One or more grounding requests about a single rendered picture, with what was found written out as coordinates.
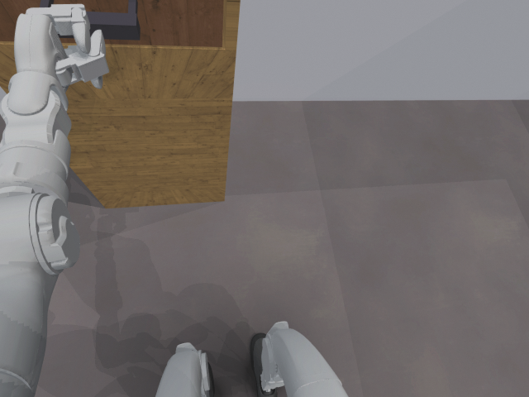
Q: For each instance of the drawer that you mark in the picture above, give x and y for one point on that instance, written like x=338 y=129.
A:
x=162 y=22

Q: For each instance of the robot left forearm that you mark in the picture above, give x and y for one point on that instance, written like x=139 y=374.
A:
x=35 y=150

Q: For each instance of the cabinet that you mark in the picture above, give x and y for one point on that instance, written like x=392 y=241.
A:
x=157 y=132

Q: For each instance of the robot left upper arm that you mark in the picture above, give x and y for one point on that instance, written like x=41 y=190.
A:
x=37 y=242

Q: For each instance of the robot right thigh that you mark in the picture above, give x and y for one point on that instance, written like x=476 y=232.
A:
x=304 y=370

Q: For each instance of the right robot foot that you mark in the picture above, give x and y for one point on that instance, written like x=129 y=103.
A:
x=256 y=364

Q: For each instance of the robot left hand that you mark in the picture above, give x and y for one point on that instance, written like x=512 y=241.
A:
x=37 y=46

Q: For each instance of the handle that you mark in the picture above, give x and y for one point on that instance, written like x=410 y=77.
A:
x=114 y=25

